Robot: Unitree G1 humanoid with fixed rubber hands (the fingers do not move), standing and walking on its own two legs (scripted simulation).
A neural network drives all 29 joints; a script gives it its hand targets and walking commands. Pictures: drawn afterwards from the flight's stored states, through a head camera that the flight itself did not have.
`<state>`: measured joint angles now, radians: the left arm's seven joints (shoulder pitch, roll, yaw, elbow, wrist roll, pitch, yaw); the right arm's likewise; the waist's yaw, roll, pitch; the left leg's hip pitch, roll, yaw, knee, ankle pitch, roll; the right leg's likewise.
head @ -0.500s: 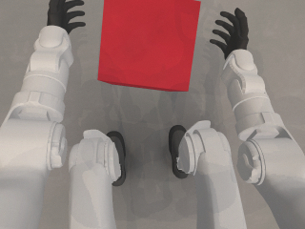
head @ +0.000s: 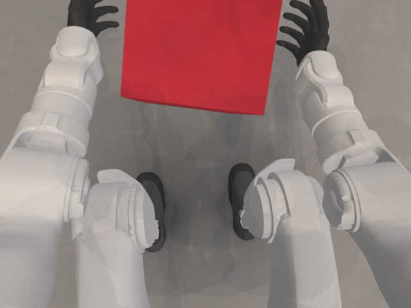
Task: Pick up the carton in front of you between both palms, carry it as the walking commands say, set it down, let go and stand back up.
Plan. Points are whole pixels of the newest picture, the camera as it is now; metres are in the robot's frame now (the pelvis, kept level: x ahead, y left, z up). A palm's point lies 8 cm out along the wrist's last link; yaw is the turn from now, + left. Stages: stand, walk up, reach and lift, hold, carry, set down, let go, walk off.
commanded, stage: reach and lift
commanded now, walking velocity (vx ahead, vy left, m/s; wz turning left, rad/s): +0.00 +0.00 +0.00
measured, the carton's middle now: (196, 53) +0.51 +0.01 -0.25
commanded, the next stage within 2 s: none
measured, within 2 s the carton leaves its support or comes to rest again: leaves its support in 0.56 s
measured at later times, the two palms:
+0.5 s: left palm (103, 23) +0.54 +0.15 -0.17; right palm (296, 41) +0.51 -0.15 -0.16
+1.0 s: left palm (4, 8) +0.49 +0.17 +0.02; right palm (365, 25) +0.48 -0.13 +0.02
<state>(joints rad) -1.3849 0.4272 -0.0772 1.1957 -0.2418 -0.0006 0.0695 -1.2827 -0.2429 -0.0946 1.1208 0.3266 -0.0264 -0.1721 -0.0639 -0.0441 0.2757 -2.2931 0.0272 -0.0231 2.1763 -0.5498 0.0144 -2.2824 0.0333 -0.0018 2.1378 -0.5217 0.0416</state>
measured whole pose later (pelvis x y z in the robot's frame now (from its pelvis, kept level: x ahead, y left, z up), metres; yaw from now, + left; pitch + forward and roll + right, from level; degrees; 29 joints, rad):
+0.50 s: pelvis -0.01 +0.00 -0.01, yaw +0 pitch +38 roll -3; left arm -1.51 0.33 -0.06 1.30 -0.15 0.05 0.11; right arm -1.38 -0.20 -0.22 1.17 0.22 0.02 -0.20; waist -0.05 -0.05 0.27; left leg -2.33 0.01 -0.03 2.18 -0.51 0.02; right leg -2.31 0.04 0.00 2.14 -0.50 0.05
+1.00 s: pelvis +0.00 -0.01 +0.08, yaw +4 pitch +40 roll -2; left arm -1.11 0.10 0.35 0.91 0.18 0.29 0.04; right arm -0.98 0.04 -0.52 0.72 -0.15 0.30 -0.12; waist -0.03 0.00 -0.13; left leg -2.10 -0.05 -0.05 1.89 -0.49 -0.02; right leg -2.08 0.07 0.03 1.89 -0.52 0.05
